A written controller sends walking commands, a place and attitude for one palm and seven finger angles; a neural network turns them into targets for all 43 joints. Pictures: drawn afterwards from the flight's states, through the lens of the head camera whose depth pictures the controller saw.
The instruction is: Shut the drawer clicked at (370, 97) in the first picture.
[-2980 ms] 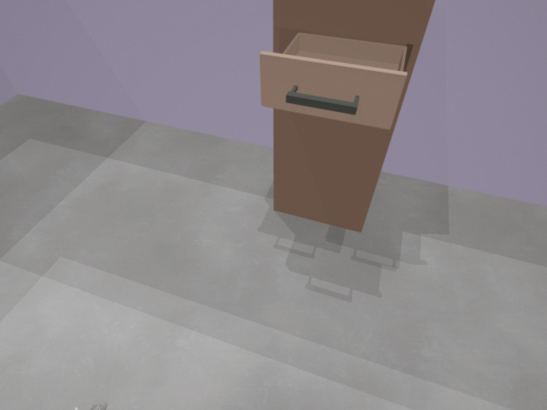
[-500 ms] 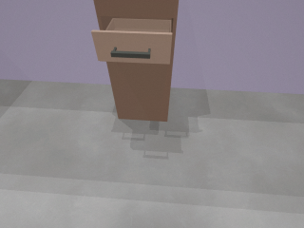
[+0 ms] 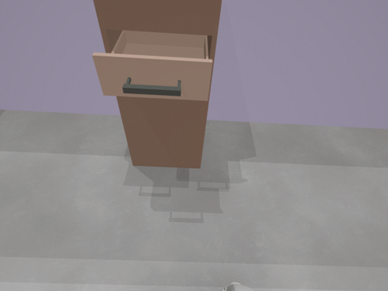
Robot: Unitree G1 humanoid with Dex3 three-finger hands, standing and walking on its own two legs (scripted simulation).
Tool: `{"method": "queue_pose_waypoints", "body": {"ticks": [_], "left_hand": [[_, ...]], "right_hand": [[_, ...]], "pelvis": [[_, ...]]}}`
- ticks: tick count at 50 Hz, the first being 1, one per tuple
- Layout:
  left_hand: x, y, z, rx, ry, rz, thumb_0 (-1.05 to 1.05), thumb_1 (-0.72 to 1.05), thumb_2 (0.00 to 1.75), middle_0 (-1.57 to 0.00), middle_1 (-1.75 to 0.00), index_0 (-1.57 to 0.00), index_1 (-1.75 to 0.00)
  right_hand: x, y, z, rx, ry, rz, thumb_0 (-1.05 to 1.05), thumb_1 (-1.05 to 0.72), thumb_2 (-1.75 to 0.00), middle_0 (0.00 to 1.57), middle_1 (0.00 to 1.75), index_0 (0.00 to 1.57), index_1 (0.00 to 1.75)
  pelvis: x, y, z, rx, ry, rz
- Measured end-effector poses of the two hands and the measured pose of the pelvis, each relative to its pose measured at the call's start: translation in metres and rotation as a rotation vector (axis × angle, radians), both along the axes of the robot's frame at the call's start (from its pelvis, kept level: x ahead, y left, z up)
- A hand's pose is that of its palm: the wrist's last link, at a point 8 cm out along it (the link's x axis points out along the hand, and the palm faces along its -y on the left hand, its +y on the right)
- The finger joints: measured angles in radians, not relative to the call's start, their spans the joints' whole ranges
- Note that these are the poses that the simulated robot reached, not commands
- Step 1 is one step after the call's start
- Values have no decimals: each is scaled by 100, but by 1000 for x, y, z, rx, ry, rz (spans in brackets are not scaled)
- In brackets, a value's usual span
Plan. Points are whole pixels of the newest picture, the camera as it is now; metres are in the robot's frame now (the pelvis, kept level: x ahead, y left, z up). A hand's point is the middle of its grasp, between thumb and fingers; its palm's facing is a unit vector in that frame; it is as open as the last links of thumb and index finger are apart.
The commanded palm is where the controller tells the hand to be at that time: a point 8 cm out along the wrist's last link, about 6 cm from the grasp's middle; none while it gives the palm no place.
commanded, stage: take the last steps up to it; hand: left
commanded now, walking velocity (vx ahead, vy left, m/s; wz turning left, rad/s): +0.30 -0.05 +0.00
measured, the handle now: (153, 85) +0.73 +0.17 +0.00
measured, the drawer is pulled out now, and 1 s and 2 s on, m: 0.19 0.19 0.19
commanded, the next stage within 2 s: come to a stop and stand still in 0.64 s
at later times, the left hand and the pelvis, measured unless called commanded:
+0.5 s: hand (141, 285) +0.17 +0.13 -0.18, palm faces +0.11 -0.98 -0.16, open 7.2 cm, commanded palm none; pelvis +0.19 -0.04 -0.01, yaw +2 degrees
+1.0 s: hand (149, 213) +0.36 +0.14 -0.18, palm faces +0.06 -0.97 -0.22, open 7.3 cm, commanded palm none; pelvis +0.33 -0.05 -0.01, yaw +2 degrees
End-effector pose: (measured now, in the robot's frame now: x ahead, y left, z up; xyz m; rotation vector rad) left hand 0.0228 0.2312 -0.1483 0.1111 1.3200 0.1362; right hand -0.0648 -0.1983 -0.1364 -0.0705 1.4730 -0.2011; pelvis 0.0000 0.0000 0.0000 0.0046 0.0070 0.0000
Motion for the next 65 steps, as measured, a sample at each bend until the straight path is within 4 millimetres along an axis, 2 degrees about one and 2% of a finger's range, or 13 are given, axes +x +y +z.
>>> {"method": "queue_pose_waypoints", "body": {"ticks": [6,9,11,14,20,26,30,35,43,50,57,61,65], "left_hand": [[100,-19,6,38,-84,-73,1,92,90,-20,-30,-20,-30],[144,-36,0,56,-152,-85,0,92,90,-20,-30,-20,-30],[158,-46,0,53,-185,-65,0,92,90,-20,-30,-20,-30],[162,-57,3,40,-169,-21,0,91,90,-20,-30,-20,-30],[155,-53,6,52,-76,36,-2,95,90,-20,-30,-21,-30],[140,-52,-9,-12,68,91,-1,93,90,-20,-30,-20,-30],[141,-45,-27,-50,163,118,0,92,90,-20,-30,-20,-30],[183,-35,-20,-47,165,94,0,91,90,-20,-30,-20,-30],[280,-35,-5,8,47,59,1,92,90,-20,-30,-20,-30],[329,-46,-3,67,7,21,1,93,90,-20,-30,-20,-30],[340,-36,6,93,-54,50,0,92,90,-20,-30,-21,-30],[332,-19,4,89,-75,56,0,91,90,-20,-30,-21,-30],[317,5,-12,64,-84,65,0,91,90,-20,-30,-21,-30]], "right_hand": [[2,-8,-11,59,123,-70,0,-91,-90,20,30,21,30],[18,-24,-24,80,169,-75,1,-91,-90,20,30,21,30],[40,-38,-28,79,176,-50,1,-91,-90,20,30,21,30],[97,-61,-26,42,104,-8,1,-91,-90,20,30,20,30],[236,-90,-8,-38,-148,75,1,-91,-90,20,30,20,30],[357,-77,8,-66,-327,175,0,-91,-90,19,30,20,30],[411,-57,6,-86,-404,217,0,-91,-90,20,30,20,30],[417,-40,6,-68,-352,176,0,-92,-90,20,30,20,30],[400,-54,-2,-64,-170,123,-1,-95,-90,20,30,21,30],[396,-64,-28,3,-56,55,0,-92,-90,20,30,20,30],[415,-67,-25,-15,-67,96,0,-91,-90,20,30,20,30],[430,-62,-17,-45,-145,127,0,-91,-90,20,30,20,30],[433,-48,-10,-89,-240,149,0,-91,-90,20,30,20,30]], "pelvis": [[47,-23,-8,15,0,-6],[75,-40,-22,17,-4,6],[89,-47,-23,5,-13,18],[111,-52,-16,-8,-17,29],[155,-54,-4,-25,-5,45],[202,-41,-7,-42,-14,43],[235,-26,-20,-39,-27,32],[264,-20,-12,-12,-26,24],[307,-27,-3,6,-16,33],[332,-47,-14,14,-21,37],[318,-39,-10,17,-15,59],[303,-26,-10,13,-15,62],[290,-6,-20,-13,-19,59]]}}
